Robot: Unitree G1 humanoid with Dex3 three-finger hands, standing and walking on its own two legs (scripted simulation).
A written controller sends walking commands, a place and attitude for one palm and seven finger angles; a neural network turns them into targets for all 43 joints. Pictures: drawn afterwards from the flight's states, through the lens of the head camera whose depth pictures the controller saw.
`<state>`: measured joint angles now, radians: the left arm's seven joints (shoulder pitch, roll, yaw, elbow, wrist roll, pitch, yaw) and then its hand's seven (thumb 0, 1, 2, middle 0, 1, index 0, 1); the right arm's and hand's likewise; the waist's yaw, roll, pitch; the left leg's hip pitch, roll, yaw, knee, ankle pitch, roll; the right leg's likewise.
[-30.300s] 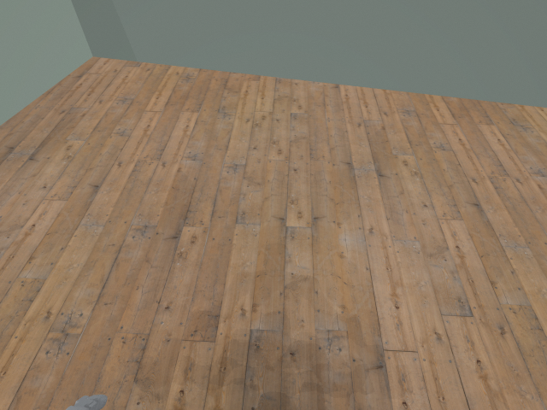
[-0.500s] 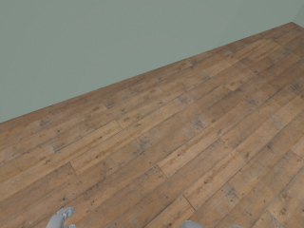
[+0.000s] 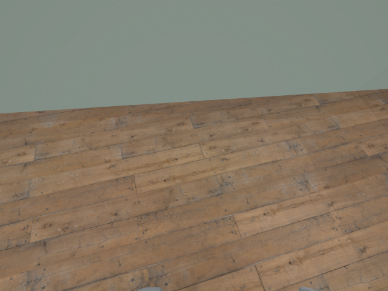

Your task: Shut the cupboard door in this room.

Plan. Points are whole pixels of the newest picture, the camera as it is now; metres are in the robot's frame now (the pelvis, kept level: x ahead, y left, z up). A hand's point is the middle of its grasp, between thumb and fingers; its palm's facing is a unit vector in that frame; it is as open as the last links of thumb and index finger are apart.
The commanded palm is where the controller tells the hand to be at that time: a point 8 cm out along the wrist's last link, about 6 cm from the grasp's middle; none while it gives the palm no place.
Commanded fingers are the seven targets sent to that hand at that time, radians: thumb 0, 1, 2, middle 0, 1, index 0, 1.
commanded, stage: walk to a spot facing it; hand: left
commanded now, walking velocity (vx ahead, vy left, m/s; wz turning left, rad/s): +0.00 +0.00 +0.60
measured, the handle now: out of the picture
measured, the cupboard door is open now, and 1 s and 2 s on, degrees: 87 87 87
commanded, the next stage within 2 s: turn to face it in 1.92 s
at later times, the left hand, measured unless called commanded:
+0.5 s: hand (105, 271) +0.16 +0.21 -0.13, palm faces +0.22 -0.95 -0.24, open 7.4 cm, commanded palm none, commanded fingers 0.00 0.90 0.90 -0.20 -0.30 -0.20 -0.30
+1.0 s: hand out of the picture +0.02 +0.18 -0.17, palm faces +0.61 -0.76 -0.19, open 7.4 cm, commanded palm none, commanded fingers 0.00 0.90 0.90 -0.20 -0.30 -0.20 -0.30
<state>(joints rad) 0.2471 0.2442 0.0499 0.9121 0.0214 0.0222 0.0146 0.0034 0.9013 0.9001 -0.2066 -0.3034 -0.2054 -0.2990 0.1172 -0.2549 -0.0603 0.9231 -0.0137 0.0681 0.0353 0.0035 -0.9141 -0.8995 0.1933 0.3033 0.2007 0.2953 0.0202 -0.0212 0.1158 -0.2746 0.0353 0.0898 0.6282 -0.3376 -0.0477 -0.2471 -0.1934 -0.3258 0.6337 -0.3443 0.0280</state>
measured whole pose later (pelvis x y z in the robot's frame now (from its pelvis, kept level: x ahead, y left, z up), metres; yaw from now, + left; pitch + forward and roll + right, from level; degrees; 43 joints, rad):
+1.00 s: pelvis +0.22 +0.09 -0.01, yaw +34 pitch +0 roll -1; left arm 0.45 0.20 0.04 1.10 0.01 -0.03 -0.01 0.01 0.91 0.90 -0.20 -0.30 -0.20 -0.30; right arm 0.02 -0.24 -0.05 0.89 -0.03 -0.04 0.04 0.00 -0.92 -0.90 0.19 0.30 0.20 0.30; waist 0.07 -0.02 0.14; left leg -0.45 0.02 0.13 0.69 -0.24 0.08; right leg -0.11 -0.21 -0.24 0.89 -0.51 0.08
